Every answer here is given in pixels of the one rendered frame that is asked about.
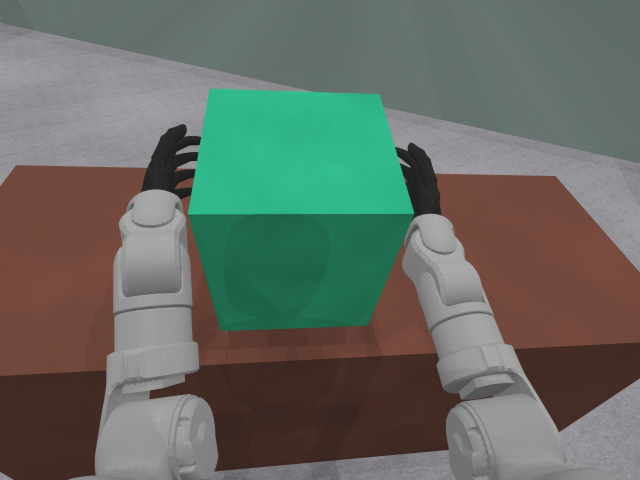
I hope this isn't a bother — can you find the left robot upper arm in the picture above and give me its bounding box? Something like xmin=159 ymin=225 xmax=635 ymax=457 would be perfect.
xmin=68 ymin=394 xmax=218 ymax=480

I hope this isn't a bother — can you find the right robot upper arm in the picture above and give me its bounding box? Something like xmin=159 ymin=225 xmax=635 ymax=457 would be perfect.
xmin=446 ymin=394 xmax=623 ymax=480

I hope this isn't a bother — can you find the right robot forearm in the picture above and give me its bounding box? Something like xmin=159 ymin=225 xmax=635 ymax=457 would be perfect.
xmin=402 ymin=214 xmax=566 ymax=463

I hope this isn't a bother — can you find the carton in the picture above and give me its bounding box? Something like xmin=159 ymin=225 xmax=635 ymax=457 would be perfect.
xmin=188 ymin=89 xmax=414 ymax=331

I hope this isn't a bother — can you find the left robot hand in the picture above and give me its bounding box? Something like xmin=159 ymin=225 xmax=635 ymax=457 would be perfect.
xmin=141 ymin=124 xmax=201 ymax=199

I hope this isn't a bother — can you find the pedestal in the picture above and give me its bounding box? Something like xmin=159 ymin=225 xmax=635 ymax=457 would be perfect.
xmin=0 ymin=165 xmax=640 ymax=480

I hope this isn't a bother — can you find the right robot hand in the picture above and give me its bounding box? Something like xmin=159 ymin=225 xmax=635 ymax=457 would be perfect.
xmin=395 ymin=143 xmax=442 ymax=222

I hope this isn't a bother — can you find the left robot forearm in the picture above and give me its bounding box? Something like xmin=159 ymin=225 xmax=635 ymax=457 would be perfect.
xmin=95 ymin=189 xmax=199 ymax=475

